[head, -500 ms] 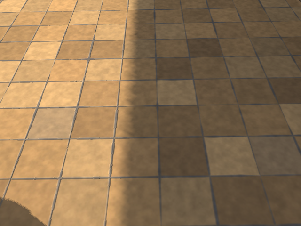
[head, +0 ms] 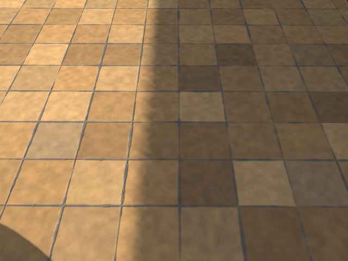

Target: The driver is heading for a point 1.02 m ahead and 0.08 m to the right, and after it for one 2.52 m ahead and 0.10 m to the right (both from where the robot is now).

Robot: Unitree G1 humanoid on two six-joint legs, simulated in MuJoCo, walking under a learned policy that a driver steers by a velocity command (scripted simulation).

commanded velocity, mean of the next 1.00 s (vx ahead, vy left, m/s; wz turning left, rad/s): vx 0.39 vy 0.00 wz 0.00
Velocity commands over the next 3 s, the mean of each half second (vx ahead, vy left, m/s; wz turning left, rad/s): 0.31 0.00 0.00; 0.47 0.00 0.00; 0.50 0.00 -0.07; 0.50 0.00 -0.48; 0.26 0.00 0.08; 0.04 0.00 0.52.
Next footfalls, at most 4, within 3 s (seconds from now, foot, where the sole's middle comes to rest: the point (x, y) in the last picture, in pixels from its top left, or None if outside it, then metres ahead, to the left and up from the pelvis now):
0.76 right None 0.47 -0.03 -0.78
1.32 left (149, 203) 0.79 0.13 -0.78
1.86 right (190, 155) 1.05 -0.06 -0.78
2.36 left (184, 114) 1.33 -0.04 -0.78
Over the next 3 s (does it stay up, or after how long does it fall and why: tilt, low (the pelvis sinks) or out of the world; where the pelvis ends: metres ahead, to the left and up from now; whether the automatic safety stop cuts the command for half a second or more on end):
stays up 1.22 -0.12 -0.01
